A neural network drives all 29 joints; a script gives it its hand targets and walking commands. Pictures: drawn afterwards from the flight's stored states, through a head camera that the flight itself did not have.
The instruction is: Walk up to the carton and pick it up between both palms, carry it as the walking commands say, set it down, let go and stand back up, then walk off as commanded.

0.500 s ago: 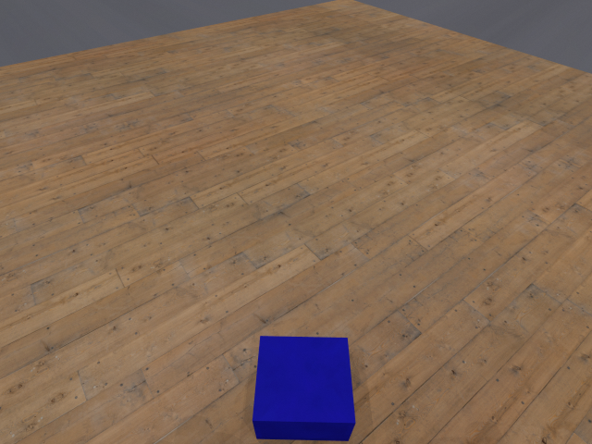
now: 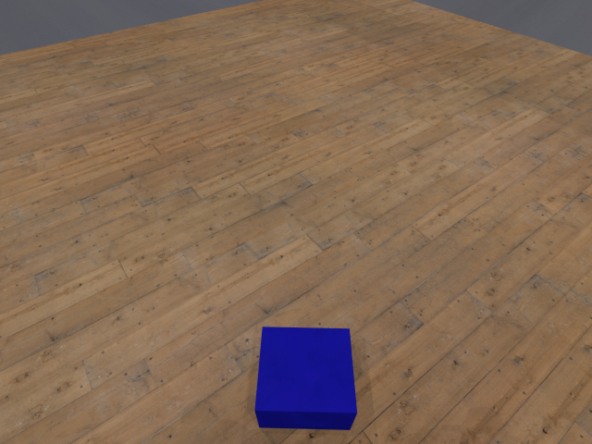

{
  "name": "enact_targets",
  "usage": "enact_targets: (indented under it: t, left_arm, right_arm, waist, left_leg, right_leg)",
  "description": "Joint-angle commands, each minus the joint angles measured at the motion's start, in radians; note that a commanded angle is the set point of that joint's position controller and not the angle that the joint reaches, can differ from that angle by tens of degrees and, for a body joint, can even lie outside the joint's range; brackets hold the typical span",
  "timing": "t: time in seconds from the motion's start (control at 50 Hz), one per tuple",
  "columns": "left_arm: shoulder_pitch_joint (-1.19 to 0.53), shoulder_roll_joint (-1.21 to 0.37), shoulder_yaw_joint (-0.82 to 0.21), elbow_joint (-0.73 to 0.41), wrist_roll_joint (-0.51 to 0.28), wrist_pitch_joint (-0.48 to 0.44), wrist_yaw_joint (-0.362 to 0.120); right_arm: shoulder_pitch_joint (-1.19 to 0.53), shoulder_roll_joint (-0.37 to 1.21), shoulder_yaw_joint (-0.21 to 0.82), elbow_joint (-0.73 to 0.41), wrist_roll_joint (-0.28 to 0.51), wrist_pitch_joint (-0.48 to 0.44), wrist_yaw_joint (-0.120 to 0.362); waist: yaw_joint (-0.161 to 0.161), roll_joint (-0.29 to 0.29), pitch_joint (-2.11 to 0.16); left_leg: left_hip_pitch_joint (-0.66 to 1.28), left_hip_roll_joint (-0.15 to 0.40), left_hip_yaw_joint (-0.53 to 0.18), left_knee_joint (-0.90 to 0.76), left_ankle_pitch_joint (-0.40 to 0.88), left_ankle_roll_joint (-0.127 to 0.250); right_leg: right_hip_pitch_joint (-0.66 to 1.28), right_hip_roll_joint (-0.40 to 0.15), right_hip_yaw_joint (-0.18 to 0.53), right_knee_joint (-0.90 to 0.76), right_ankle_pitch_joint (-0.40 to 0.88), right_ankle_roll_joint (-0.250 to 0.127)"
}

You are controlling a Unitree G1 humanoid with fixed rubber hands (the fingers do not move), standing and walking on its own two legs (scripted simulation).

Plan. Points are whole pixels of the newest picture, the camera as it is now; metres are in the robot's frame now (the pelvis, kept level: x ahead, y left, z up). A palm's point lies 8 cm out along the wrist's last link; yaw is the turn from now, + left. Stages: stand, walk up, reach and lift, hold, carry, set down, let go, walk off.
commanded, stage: walk off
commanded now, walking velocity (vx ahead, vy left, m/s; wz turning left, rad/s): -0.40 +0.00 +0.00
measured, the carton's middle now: (305, 377) +0.45 +0.00 -0.69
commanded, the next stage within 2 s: none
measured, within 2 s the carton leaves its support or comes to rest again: neither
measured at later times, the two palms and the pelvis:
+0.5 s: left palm out of the picture -0.01 +0.32 -0.16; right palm out of the picture -0.13 -0.22 -0.13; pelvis -0.14 +0.05 -0.02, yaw -1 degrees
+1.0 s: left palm out of the picture -0.42 +0.33 -0.13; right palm out of the picture -0.35 -0.20 -0.15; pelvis -0.40 +0.07 -0.01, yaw -1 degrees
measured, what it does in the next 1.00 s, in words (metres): walks backwards: left foot, then right foot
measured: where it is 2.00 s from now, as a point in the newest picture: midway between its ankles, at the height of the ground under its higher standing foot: outside the picture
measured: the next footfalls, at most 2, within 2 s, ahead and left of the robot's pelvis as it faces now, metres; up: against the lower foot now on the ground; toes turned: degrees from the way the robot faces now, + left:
left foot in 0.34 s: -0.01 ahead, +0.12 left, +0.00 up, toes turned +1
right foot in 0.80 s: -0.35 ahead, -0.05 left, +0.00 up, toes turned -5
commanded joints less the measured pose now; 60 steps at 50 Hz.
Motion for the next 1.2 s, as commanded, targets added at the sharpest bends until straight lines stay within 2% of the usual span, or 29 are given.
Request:
enact_targets:
  t: [0.0,0.14,0.22,0.28,0.3,0.32,0.34,0.36,0.4,0.44,0.54,0.62,0.7,0.76,0.78,0.8,0.82,0.84,0.86,0.88,0.9,0.92,0.94,0.98,1.0,1.08,1.12,1.14,1.18]
  left_arm:
    - [0.037,0.172,0.041,-0.031,-0.007,0.017,0.014]
    - [0.029,0.168,0.057,-0.060,0.000,0.066,0.027]
    - [-0.102,0.196,0.068,-0.118,0.036,0.081,0.042]
    - [-0.183,0.160,0.066,-0.138,0.035,0.091,0.051]
    - [-0.205,0.138,0.065,-0.141,0.026,0.096,0.051]
    - [-0.128,0.041,0.052,-0.142,0.010,0.110,0.046]
    - [-0.098,-0.001,0.054,-0.146,0.012,0.120,0.055]
    - [-0.022,0.030,0.072,-0.124,0.016,0.124,0.056]
    - [-0.005,0.067,0.086,-0.108,-0.001,0.141,0.041]
    - [0.046,0.084,0.100,-0.090,0.004,0.138,0.032]
    - [-0.001,0.055,0.099,-0.109,0.002,0.114,0.038]
    - [-0.002,0.022,0.090,-0.125,-0.014,0.120,0.044]
    - [0.203,0.010,0.085,-0.062,-0.031,0.132,0.039]
    - [0.400,-0.011,0.085,0.016,-0.013,0.137,0.040]
    - [0.475,-0.024,0.090,0.041,-0.005,0.137,0.040]
    - [0.484,0.011,0.100,0.036,0.005,0.133,0.043]
    - [0.225,0.058,0.085,-0.072,0.030,0.128,0.051]
    - [0.052,0.138,0.105,-0.155,0.056,0.112,0.080]
    - [-0.091,0.068,0.066,-0.202,0.056,0.090,0.087]
    - [-0.206,0.012,0.041,-0.218,0.034,0.078,0.078]
    - [-0.360,0.070,0.053,-0.250,0.043,0.080,0.079]
    - [-0.413,0.107,0.070,-0.263,0.043,0.084,0.076]
    - [-0.360,0.108,0.081,-0.262,0.032,0.087,0.066]
    - [-0.063,0.054,0.085,-0.196,0.019,0.091,0.060]
    - [0.031,0.053,0.083,-0.150,0.014,0.089,0.058]
    - [0.104,0.082,0.098,-0.120,0.014,0.076,0.065]
    - [0.103,0.092,0.105,-0.101,0.011,0.089,0.057]
    - [0.093,0.110,0.109,-0.100,0.015,0.091,0.052]
    - [0.105,0.065,0.113,-0.115,0.014,0.099,0.050]
  right_arm:
    - [0.035,-0.179,-0.039,-0.016,0.005,0.028,-0.018]
    - [0.046,-0.121,-0.045,-0.039,-0.003,0.070,-0.029]
    - [0.135,-0.058,-0.048,-0.041,-0.021,0.095,-0.022]
    - [0.189,-0.052,-0.058,-0.036,-0.009,0.097,-0.022]
    - [0.235,-0.066,-0.066,-0.028,-0.012,0.090,-0.025]
    - [0.216,-0.137,-0.077,-0.039,-0.028,0.077,-0.031]
    - [0.152,-0.201,-0.076,-0.067,-0.047,0.072,-0.037]
    - [0.110,-0.193,-0.072,-0.089,-0.047,0.071,-0.042]
    - [0.004,-0.158,-0.072,-0.134,-0.035,0.078,-0.035]
    - [-0.079,-0.085,-0.054,-0.162,-0.027,0.081,-0.043]
    - [0.038,-0.065,-0.070,-0.154,-0.018,0.068,-0.054]
    - [0.066,-0.065,-0.079,-0.134,-0.016,0.079,-0.062]
    - [0.038,-0.072,-0.097,-0.138,-0.026,0.106,-0.063]
    - [0.012,-0.083,-0.119,-0.142,-0.015,0.122,-0.074]
    - [-0.003,-0.077,-0.123,-0.149,-0.009,0.125,-0.080]
    - [-0.027,-0.031,-0.113,-0.165,0.003,0.122,-0.079]
    - [0.007,0.040,-0.099,-0.166,-0.006,0.131,-0.066]
    - [-0.105,-0.111,-0.137,-0.229,-0.059,0.143,-0.055]
    - [-0.066,-0.128,-0.148,-0.210,-0.034,0.147,-0.034]
    - [-0.067,-0.070,-0.136,-0.170,-0.026,0.144,-0.014]
    - [0.012,-0.030,-0.124,-0.150,-0.010,0.135,-0.015]
    - [0.083,-0.032,-0.124,-0.127,-0.008,0.127,-0.023]
    - [0.104,-0.030,-0.120,-0.126,-0.021,0.125,-0.026]
    - [0.034,-0.017,-0.120,-0.138,-0.040,0.112,-0.039]
    - [0.014,-0.004,-0.116,-0.152,-0.041,0.105,-0.038]
    - [0.032,0.027,-0.107,-0.175,0.002,0.103,-0.041]
    - [0.083,0.012,-0.104,-0.157,0.018,0.099,-0.058]
    - [0.157,0.016,-0.104,-0.121,0.024,0.093,-0.063]
    - [0.274,-0.011,-0.115,-0.067,0.010,0.085,-0.052]
  waist:
    - [0.003,0.004,-0.040]
    - [-0.001,-0.064,-0.050]
    - [-0.024,-0.268,-0.054]
    - [-0.078,-0.196,-0.063]
    - [-0.116,-0.124,-0.078]
    - [-0.087,0.251,-0.052]
    - [-0.054,0.358,-0.025]
    - [-0.018,0.252,-0.040]
    - [0.020,0.138,0.019]
    - [0.065,0.155,0.002]
    - [-0.020,0.135,-0.134]
    - [-0.046,0.243,-0.128]
    - [-0.005,0.316,-0.113]
    - [0.029,0.329,-0.112]
    - [0.056,0.218,-0.099]
    - [0.092,-0.126,-0.043]
    - [0.015,-0.481,0.071]
    - [0.071,-0.492,0.296]
    - [-0.018,-0.325,0.257]
    - [-0.067,-0.130,0.174]
    - [-0.169,-0.122,0.163]
    - [-0.198,-0.156,0.146]
    - [-0.155,-0.119,0.118]
    - [0.006,-0.048,0.112]
    - [0.029,-0.081,0.123]
    - [0.064,-0.312,-0.014]
    - [0.060,-0.340,-0.061]
    - [0.040,-0.333,-0.083]
    - [0.005,-0.117,-0.068]
  left_leg:
    - [0.054,0.126,-0.074,0.027,0.366,0.026]
    - [0.008,0.077,-0.042,0.126,0.109,0.014]
    - [0.022,-0.016,0.017,0.493,-0.346,-0.006]
    - [0.032,0.029,-0.011,0.386,-0.274,0.011]
    - [0.049,0.075,-0.031,0.171,-0.132,0.019]
    - [-0.036,0.300,-0.337,-0.154,0.163,0.072]
    - [-0.108,0.445,-0.502,-0.144,0.537,0.136]
    - [-0.202,0.456,-0.428,-0.145,0.590,0.177]
    - [-0.372,0.340,-0.297,-0.158,0.140,0.157]
    - [-0.269,0.237,-0.221,-0.153,0.057,0.121]
    - [0.105,0.257,-0.246,-0.126,0.077,0.150]
    - [0.136,0.268,-0.275,-0.209,-0.109,0.148]
    - [0.045,0.255,-0.234,-0.346,-0.256,0.075]
    - [-0.090,0.181,-0.134,-0.432,-0.244,-0.065]
    - [-0.157,0.131,-0.059,-0.349,-0.285,-0.116]
    - [-0.229,0.009,0.042,0.021,-0.422,-0.136]
    - [-0.366,-0.160,0.136,0.633,-0.466,-0.121]
    - [-0.320,-0.076,-0.192,0.940,-0.444,-0.082]
    - [-0.181,-0.075,-0.247,1.089,-0.381,-0.066]
    - [-0.158,-0.122,-0.209,1.150,-0.331,-0.040]
    - [-0.188,-0.172,-0.144,1.203,-0.326,-0.021]
    - [-0.198,-0.190,-0.073,1.231,-0.299,-0.036]
    - [-0.205,-0.182,-0.044,1.222,-0.250,-0.056]
    - [-0.254,-0.111,-0.059,1.140,-0.238,-0.075]
    - [-0.325,-0.083,-0.070,1.012,-0.259,-0.092]
    - [-0.296,-0.032,0.029,0.429,-0.386,-0.142]
    - [-0.145,-0.023,0.022,0.104,-0.468,-0.127]
    - [-0.067,-0.042,0.058,-0.037,-0.372,-0.112]
    - [0.132,0.089,-0.038,-0.236,-0.038,-0.044]
  right_leg:
    - [-0.074,-0.117,0.078,0.011,0.363,-0.021]
    - [-0.193,-0.188,0.155,-0.021,0.273,-0.092]
    - [-0.334,-0.348,0.274,-0.107,0.308,-0.229]
    - [-0.343,-0.283,0.206,-0.023,0.259,-0.180]
    - [-0.308,-0.218,0.160,0.094,0.194,-0.105]
    - [-0.333,0.015,0.024,0.403,-0.145,-0.016]
    - [-0.405,0.152,0.080,0.728,-0.455,0.022]
    - [-0.328,0.125,0.190,0.880,-0.455,0.003]
    - [-0.287,0.124,0.198,0.957,-0.338,-0.015]
    - [-0.304,0.114,0.142,1.010,-0.266,0.013]
    - [-0.385,0.099,0.113,0.856,-0.247,0.061]
    - [-0.276,0.081,0.070,0.609,-0.324,0.070]
    - [-0.076,0.076,-0.047,0.293,-0.419,0.010]
    - [0.140,0.095,-0.165,0.041,-0.304,-0.047]
    - [0.191,0.084,-0.155,-0.058,-0.256,-0.072]
    - [0.053,-0.056,0.047,-0.208,-0.363,-0.127]
    - [-0.349,-0.413,0.486,-0.317,-0.573,-0.238]
    - [-0.726,-0.538,0.548,-0.393,-0.531,-0.324]
    - [-0.821,-0.444,0.420,-0.339,-0.429,-0.296]
    - [-0.824,-0.308,0.215,-0.258,-0.330,-0.205]
    - [-0.806,-0.245,0.040,-0.220,-0.234,-0.149]
    - [-0.714,-0.222,-0.037,-0.237,-0.169,-0.112]
    - [-0.578,-0.201,-0.043,-0.200,-0.092,-0.084]
    - [-0.388,-0.202,0.111,-0.124,-0.032,-0.131]
    - [-0.258,-0.215,0.168,-0.115,0.006,-0.158]
    - [0.113,-0.277,0.260,-0.121,0.019,-0.165]
    - [0.163,-0.303,0.287,-0.114,0.154,-0.152]
    - [0.179,-0.281,0.238,-0.085,0.193,-0.130]
    - [-0.041,-0.136,0.075,0.093,0.145,-0.044]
